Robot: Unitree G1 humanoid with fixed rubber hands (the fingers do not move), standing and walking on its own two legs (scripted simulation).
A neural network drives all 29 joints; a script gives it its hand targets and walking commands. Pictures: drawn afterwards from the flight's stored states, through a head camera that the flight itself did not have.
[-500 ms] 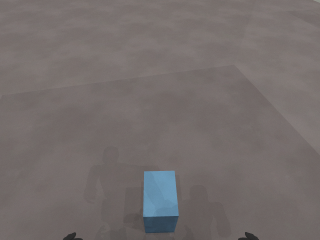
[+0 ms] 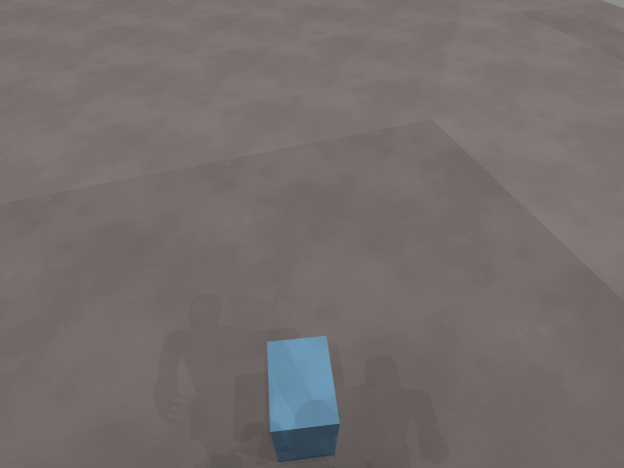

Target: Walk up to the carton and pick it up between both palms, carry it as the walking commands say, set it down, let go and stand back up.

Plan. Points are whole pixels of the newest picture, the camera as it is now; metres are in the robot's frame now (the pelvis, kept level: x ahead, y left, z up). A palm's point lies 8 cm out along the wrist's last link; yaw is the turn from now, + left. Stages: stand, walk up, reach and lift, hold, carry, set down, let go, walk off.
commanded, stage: walk up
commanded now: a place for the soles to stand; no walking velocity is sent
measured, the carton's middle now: (302, 400) +0.43 +0.03 -0.62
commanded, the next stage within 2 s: reach and lift in 0.28 s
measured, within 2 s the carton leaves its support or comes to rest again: neither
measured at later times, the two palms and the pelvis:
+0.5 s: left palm out of the picture +0.14 +0.26 -0.10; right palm (482, 443) +0.19 -0.23 -0.10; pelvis -0.01 +0.00 -0.01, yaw +6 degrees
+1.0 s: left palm (157, 433) +0.22 +0.24 -0.15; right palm (451, 420) +0.24 -0.21 -0.16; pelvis -0.02 +0.01 -0.06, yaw +7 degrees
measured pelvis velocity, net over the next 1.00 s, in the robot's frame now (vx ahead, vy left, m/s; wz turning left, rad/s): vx -0.02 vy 0.01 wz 0.13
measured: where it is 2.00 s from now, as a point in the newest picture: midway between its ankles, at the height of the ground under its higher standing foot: outside the picture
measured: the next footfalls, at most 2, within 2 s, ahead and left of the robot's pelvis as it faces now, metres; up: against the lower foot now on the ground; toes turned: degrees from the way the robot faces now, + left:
none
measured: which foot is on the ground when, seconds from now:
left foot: down 0.00-1.00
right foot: down 0.00-1.00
